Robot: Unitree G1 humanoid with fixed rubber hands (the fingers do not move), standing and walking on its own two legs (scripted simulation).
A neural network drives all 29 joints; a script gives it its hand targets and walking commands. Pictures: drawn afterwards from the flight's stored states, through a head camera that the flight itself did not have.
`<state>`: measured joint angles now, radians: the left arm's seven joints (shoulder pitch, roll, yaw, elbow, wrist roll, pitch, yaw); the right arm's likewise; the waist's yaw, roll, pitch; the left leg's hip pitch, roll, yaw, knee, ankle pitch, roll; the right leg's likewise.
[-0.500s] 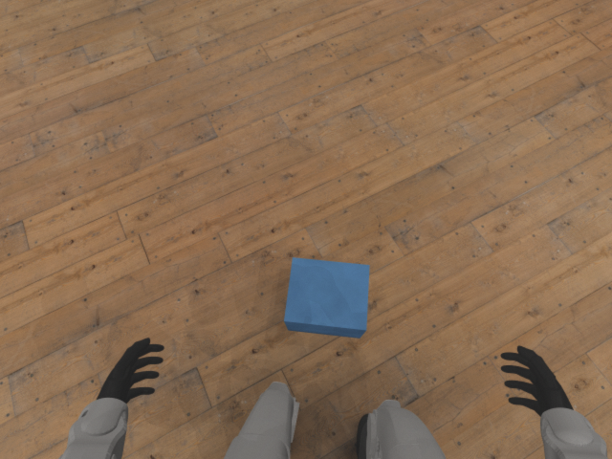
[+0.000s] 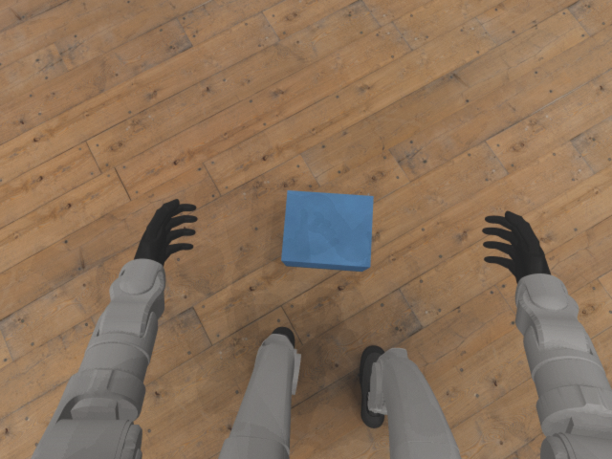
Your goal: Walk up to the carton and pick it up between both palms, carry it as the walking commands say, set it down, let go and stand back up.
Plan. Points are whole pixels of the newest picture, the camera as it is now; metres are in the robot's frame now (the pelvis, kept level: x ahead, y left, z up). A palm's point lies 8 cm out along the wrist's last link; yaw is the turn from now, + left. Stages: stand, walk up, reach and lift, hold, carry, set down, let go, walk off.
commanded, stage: reach and lift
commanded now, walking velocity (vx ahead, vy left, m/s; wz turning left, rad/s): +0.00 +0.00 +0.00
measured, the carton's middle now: (327, 233) +0.46 +0.00 -0.62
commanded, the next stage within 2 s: none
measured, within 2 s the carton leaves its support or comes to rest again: neither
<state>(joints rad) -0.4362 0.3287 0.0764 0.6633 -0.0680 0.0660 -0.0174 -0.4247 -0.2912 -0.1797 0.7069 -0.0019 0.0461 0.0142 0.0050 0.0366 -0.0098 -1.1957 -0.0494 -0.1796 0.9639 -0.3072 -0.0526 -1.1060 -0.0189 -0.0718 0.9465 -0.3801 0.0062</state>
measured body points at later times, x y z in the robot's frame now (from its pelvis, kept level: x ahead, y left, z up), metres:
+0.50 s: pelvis -0.01 +0.01 -0.03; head +0.30 +0.02 +0.30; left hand +0.46 +0.20 -0.17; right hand +0.44 -0.23 -0.17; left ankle +0.06 +0.13 -0.66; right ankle +0.02 -0.13 -0.66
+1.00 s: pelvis -0.05 +0.00 -0.15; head +0.29 +0.01 +0.15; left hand +0.45 +0.17 -0.32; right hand +0.44 -0.23 -0.30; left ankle +0.06 +0.13 -0.66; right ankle +0.02 -0.13 -0.66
